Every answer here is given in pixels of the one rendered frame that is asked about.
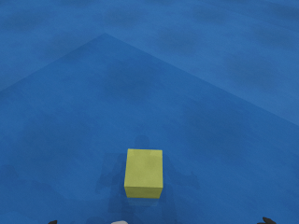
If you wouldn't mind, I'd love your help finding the carton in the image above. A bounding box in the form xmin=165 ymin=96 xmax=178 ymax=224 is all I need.
xmin=124 ymin=148 xmax=164 ymax=199

